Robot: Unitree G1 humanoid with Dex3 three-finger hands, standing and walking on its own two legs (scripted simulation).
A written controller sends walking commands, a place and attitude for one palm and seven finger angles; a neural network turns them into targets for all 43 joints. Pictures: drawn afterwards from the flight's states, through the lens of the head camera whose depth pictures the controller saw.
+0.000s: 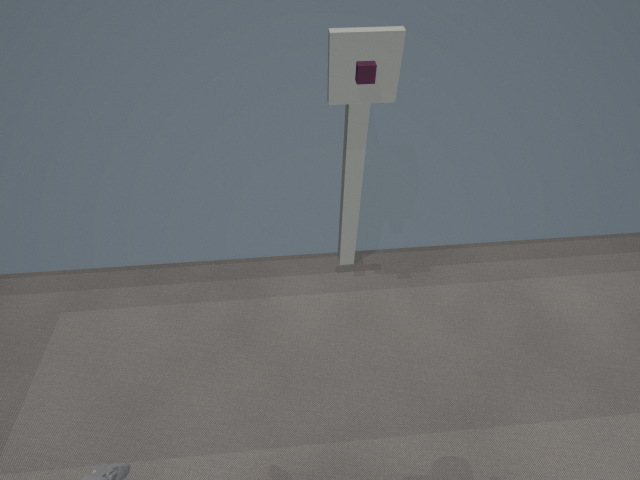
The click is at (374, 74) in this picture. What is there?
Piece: button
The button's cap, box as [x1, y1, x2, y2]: [355, 61, 376, 83]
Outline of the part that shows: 357,61 355,76 356,82 374,83 376,68 375,62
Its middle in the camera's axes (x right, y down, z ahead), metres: +0.11 -0.41 +0.95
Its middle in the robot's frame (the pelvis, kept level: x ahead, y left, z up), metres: +1.00 -0.06 +0.05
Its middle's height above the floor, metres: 0.82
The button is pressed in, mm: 0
